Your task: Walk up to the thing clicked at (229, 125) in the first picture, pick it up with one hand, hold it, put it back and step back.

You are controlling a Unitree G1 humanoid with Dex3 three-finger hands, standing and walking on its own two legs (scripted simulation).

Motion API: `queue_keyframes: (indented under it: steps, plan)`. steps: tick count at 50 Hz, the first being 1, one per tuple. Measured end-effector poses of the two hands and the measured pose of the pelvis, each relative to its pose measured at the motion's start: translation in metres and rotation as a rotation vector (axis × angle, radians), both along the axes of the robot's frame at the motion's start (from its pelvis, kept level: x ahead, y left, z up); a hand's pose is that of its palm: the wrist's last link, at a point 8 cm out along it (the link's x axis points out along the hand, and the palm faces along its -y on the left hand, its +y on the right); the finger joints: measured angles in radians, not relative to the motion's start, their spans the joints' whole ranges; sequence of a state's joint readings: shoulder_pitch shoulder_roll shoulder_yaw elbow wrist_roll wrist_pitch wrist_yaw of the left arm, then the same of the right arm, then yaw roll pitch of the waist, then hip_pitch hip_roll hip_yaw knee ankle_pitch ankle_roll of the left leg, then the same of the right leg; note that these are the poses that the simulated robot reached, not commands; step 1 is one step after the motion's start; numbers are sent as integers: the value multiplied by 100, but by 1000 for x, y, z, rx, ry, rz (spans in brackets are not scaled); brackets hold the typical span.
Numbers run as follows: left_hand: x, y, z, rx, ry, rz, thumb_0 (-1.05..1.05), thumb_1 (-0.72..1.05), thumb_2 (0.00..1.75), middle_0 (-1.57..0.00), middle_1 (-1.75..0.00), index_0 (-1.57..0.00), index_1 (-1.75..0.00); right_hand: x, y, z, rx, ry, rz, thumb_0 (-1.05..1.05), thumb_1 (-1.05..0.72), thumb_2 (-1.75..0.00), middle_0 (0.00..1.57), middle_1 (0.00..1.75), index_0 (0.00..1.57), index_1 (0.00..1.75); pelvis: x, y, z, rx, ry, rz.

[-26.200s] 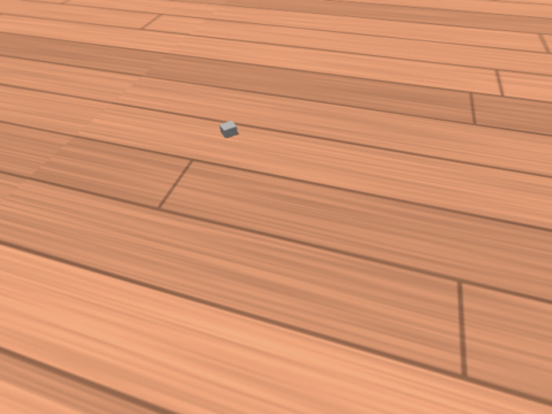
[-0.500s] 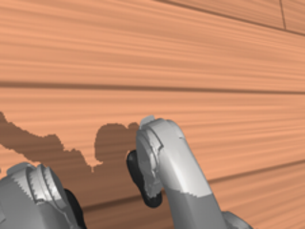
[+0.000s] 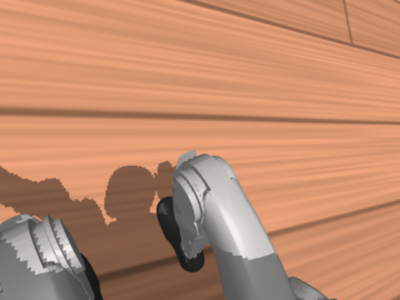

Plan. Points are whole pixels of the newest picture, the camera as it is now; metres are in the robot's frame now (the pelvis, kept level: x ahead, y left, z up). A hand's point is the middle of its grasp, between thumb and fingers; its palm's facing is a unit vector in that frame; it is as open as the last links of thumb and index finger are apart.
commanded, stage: open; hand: left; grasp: from above
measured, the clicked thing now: out of the picture +0.43 +0.31 -0.28
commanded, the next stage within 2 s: withdraw in 1.16 s
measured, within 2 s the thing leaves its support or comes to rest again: rests again in 1.60 s
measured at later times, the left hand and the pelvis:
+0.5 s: hand out of the picture +0.43 +0.31 -0.25, palm faces -0.32 -0.30 -0.90, open 10.6 cm; pelvis -0.01 +0.00 +0.00, yaw +0 degrees
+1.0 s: hand out of the picture +0.43 +0.31 -0.25, palm faces -0.33 -0.29 -0.90, open 11.7 cm; pelvis -0.01 +0.00 +0.01, yaw -1 degrees
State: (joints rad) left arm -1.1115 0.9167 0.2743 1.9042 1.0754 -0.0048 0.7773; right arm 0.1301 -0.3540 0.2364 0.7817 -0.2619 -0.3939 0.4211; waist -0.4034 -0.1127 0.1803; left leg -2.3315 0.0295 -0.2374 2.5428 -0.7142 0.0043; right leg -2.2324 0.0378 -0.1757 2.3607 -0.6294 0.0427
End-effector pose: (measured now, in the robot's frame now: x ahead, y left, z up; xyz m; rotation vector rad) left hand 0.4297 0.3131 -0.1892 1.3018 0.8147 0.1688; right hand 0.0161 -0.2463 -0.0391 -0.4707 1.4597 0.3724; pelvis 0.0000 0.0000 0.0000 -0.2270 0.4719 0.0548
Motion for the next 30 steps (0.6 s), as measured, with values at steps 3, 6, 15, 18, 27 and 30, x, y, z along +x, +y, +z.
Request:
queue_keyframes:
  steps: [3,6,15,18,27,30]
  plan:
    - [1,0,0,3,4,2,-3,0,43,-75,-51,-82,-43,0,-1,0,4,-3,8,0,-90,-90,19,30,19,30,-1,0,0,-1,-6,0]
    - [1,0,0,4,5,1,-3,0,43,-75,-51,-83,-43,-1,-1,-1,5,-7,6,0,-91,-90,19,30,19,30,-2,0,0,-1,-9,-2]
    - [0,-2,-1,4,6,8,-2,1,49,-69,-54,-74,-51,-3,0,0,15,-12,15,0,-90,-90,19,30,20,30,-5,-1,2,2,-22,-6]
    - [-1,-1,-2,2,5,12,-1,0,54,-65,-56,-68,-55,-5,0,1,9,-13,14,0,-90,-90,19,30,20,30,-6,-1,2,0,-24,-7]
    - [-1,3,-5,-1,4,8,0,-7,68,-55,-64,-55,-65,-9,1,9,-9,4,16,0,-90,-90,19,30,20,30,-6,0,3,-7,-27,-5]
    - [-1,4,-4,3,3,6,0,-10,72,-52,-67,-51,-68,-9,1,11,-14,6,17,0,-90,-90,19,30,20,30,-6,1,4,-10,-25,-5]
